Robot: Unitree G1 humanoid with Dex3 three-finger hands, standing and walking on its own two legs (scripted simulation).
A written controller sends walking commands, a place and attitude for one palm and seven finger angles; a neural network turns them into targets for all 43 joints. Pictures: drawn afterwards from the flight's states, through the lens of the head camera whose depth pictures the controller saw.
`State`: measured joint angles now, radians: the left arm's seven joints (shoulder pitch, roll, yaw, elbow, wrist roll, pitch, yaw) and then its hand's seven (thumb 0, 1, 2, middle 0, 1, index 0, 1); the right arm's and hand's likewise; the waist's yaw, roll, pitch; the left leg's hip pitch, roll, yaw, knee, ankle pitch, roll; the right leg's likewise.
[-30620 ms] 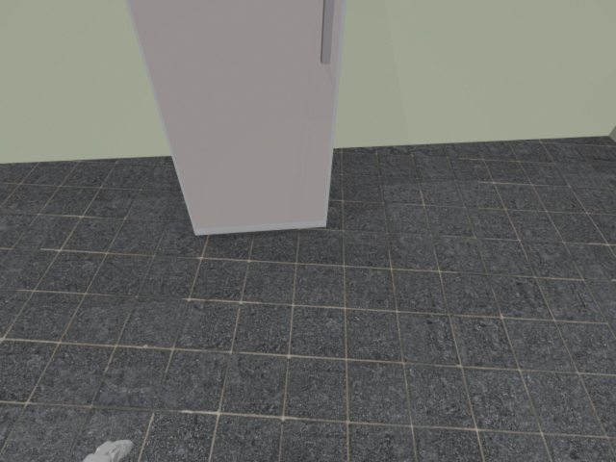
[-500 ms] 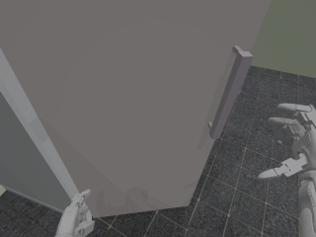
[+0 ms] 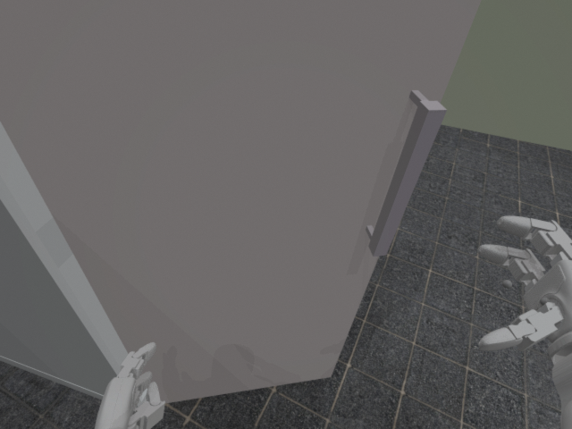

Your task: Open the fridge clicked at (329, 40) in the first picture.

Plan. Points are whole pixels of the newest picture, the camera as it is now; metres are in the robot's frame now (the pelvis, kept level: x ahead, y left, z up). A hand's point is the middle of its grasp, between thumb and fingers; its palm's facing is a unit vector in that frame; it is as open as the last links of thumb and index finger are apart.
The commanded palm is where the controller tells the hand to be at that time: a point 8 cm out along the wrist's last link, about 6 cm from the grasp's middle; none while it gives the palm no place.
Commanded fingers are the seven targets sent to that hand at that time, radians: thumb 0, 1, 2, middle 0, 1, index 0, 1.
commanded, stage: draw the hand back to the body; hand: right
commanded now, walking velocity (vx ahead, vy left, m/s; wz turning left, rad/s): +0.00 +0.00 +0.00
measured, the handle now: (394, 182) +0.43 -0.16 +0.16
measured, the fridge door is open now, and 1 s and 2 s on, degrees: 63 63 63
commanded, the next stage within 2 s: step back with the hand held close in 1.44 s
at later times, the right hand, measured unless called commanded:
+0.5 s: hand (541, 302) +0.22 -0.27 +0.17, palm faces +0.39 +0.88 -0.28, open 14.0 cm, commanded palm +0.17 -0.30 +0.18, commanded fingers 0.00 0.08 -0.43 0.23 0.87 0.23 0.87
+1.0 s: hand (561, 311) +0.21 -0.29 +0.17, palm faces +0.46 +0.80 -0.38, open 9.4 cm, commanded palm +0.16 -0.32 +0.19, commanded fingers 0.00 -0.83 -0.87 0.20 0.34 0.20 0.34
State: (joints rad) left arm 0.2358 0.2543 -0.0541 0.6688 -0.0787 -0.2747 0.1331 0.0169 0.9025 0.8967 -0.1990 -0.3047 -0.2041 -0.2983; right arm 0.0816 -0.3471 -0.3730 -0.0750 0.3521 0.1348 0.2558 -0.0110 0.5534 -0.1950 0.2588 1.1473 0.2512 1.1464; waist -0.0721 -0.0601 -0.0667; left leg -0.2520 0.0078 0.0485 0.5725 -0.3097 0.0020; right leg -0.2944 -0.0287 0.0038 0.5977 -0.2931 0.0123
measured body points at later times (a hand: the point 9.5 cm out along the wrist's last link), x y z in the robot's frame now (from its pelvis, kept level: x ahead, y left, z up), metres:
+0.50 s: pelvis +0.01 -0.01 +0.00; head -0.02 +0.00 +0.45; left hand +0.21 +0.20 -0.06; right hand +0.19 -0.32 +0.18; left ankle +0.00 +0.12 -0.73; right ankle +0.02 -0.13 -0.73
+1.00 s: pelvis +0.01 -0.01 +0.01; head -0.01 +0.00 +0.46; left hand +0.20 +0.21 -0.07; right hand +0.18 -0.33 +0.19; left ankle +0.00 +0.12 -0.73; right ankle +0.02 -0.13 -0.73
